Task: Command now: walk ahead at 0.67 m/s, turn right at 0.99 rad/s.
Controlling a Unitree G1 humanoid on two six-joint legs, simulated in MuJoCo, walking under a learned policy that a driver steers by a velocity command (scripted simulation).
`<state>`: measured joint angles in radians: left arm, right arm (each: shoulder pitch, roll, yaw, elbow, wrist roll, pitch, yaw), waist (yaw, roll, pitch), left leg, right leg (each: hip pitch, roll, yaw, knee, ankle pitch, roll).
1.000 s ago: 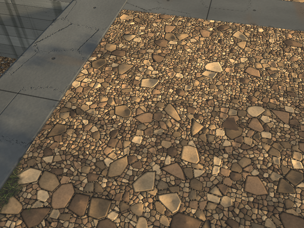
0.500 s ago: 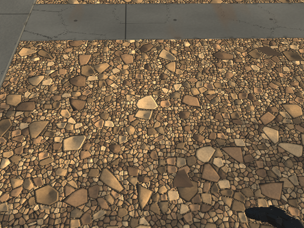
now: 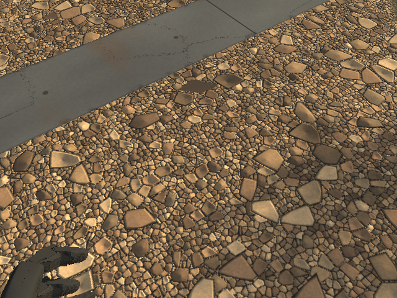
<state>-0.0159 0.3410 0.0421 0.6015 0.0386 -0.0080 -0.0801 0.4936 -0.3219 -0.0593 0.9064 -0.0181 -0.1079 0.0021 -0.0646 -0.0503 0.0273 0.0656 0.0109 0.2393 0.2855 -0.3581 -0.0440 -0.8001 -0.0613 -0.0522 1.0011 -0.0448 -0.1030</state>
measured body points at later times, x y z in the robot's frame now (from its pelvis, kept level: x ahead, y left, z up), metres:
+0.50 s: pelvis +0.26 +0.01 +0.00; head +0.30 -0.01 +0.45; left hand +0.45 +0.26 -0.11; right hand +0.34 -0.29 -0.09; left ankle +0.42 +0.13 -0.68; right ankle +0.28 -0.04 -0.73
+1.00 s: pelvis +0.32 +0.05 +0.01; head +0.35 +0.05 +0.46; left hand +0.56 +0.22 -0.12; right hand +0.26 -0.22 -0.11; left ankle +0.39 +0.12 -0.73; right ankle +0.23 -0.03 -0.73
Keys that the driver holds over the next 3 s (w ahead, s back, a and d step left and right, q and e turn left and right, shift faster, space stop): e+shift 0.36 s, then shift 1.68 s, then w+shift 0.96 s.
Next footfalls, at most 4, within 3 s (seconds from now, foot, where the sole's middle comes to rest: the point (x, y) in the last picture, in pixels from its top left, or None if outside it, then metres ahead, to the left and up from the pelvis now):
0.12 right None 0.31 -0.05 -0.77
0.66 left None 0.43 0.10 -0.77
1.02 right None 0.27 -0.05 -0.77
2.34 left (170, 292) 0.50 0.09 -0.77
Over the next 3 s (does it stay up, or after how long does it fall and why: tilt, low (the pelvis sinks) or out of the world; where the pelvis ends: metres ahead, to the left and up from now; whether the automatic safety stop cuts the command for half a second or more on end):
stays up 0.80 -0.24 0.01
